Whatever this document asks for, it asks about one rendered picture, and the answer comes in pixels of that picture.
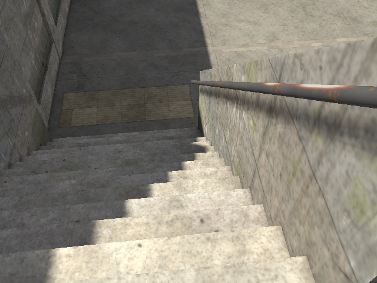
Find stairs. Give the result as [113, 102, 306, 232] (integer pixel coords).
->
[0, 127, 315, 283]

